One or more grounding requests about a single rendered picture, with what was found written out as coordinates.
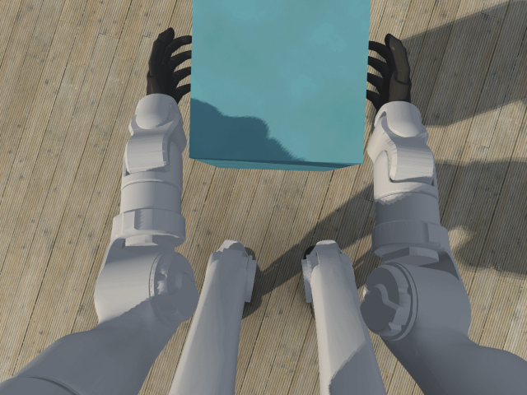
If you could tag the robot right forearm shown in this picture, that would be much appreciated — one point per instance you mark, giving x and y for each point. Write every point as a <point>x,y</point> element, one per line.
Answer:
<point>407,219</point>

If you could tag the carton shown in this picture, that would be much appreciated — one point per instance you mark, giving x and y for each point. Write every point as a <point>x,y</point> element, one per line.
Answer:
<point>279,84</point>

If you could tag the robot left forearm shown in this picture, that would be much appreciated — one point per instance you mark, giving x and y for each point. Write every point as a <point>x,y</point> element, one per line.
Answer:
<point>150,217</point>

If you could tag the right robot hand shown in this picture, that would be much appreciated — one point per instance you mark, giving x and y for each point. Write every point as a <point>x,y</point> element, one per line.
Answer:
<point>395,84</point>

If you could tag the right robot thigh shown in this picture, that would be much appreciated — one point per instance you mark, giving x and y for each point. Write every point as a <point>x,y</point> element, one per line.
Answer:
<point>347,362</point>

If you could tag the robot right upper arm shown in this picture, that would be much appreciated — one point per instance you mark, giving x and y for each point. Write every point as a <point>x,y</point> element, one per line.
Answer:
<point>423,315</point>

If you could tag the right robot shin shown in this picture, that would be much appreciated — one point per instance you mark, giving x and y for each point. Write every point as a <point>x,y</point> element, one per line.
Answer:
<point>331,244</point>

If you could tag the left robot hand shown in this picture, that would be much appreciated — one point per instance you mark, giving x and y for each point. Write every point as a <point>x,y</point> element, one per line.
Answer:
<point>161,78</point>

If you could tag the robot left upper arm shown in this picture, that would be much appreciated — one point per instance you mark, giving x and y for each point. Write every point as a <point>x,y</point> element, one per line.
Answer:
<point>140,302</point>

